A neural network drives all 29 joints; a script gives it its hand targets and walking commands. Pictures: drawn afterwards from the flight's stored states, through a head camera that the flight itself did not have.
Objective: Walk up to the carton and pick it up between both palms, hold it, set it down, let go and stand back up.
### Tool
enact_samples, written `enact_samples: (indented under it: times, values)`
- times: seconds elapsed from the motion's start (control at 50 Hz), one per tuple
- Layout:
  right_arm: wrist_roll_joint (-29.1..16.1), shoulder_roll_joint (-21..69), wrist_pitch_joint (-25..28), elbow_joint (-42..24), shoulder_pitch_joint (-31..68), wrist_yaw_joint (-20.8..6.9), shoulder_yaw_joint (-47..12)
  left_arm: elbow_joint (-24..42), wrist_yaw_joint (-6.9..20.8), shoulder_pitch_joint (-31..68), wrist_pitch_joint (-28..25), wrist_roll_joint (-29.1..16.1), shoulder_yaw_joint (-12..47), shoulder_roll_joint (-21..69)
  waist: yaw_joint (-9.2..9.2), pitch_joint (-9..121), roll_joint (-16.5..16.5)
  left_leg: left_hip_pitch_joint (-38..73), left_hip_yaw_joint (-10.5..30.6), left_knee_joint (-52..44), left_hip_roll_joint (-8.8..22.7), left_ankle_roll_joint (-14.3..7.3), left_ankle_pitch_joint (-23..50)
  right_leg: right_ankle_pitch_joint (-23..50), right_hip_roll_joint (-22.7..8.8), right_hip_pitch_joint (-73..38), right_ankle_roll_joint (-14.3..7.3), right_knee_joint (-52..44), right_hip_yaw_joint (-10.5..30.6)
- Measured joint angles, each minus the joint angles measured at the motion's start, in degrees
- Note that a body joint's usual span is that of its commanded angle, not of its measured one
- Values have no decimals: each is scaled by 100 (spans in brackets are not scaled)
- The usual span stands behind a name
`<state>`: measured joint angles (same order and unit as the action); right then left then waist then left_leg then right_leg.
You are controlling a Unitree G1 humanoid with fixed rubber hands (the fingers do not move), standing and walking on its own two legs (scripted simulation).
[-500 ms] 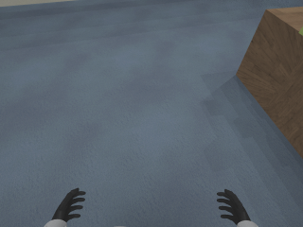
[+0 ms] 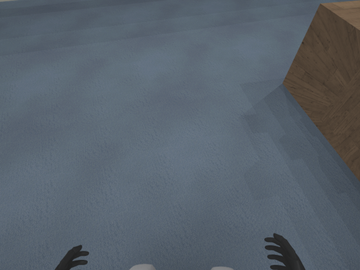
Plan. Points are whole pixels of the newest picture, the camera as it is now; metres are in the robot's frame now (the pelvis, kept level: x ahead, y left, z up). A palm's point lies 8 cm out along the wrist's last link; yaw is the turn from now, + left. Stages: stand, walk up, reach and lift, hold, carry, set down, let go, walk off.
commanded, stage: stand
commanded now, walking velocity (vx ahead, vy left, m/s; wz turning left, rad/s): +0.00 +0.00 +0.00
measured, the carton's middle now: out of the picture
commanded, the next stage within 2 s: walk up in 1.48 s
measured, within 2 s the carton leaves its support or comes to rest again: neither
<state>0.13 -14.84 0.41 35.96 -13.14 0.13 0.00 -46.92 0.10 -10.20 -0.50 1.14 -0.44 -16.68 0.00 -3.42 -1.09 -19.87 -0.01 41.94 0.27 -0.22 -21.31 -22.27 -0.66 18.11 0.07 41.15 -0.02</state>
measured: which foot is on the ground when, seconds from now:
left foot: down 0.00-1.00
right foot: down 0.00-1.00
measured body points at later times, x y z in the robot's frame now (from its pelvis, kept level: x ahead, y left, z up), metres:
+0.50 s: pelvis +0.00 +0.00 +0.00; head +0.02 +0.00 +0.45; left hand +0.11 +0.27 -0.12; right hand +0.13 -0.25 -0.10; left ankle +0.01 +0.12 -0.72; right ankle +0.00 -0.13 -0.72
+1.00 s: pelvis -0.02 +0.00 +0.00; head +0.00 +0.00 +0.45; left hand +0.09 +0.28 -0.13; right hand +0.10 -0.26 -0.11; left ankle +0.01 +0.12 -0.72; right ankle +0.00 -0.13 -0.72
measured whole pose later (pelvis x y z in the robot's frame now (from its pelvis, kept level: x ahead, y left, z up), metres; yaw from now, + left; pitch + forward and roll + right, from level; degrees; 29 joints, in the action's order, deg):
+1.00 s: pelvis -0.02 +0.00 +0.00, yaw +0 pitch -2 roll +0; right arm 0.1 -15.1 0.4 42.0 -13.1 0.1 0.0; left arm -54.3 0.1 -8.8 -1.2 1.1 -0.4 -17.4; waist 0.0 -3.4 -0.1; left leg -19.8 0.0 41.8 0.3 -0.4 -20.0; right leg -21.0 -0.7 18.1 0.1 41.2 0.0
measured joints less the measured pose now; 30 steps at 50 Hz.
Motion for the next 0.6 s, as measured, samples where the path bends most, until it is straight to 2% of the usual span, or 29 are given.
enact_samples:
  times: [0.6]
  values:
    - [0, -15, 0, 266, 9, 0, 0, -409, -8, 122, -63, 0, 0, -20, 0, 0, 83, 0, 0, 10, 0, -9, 42, 46, 0, -4, 0, 0, 0]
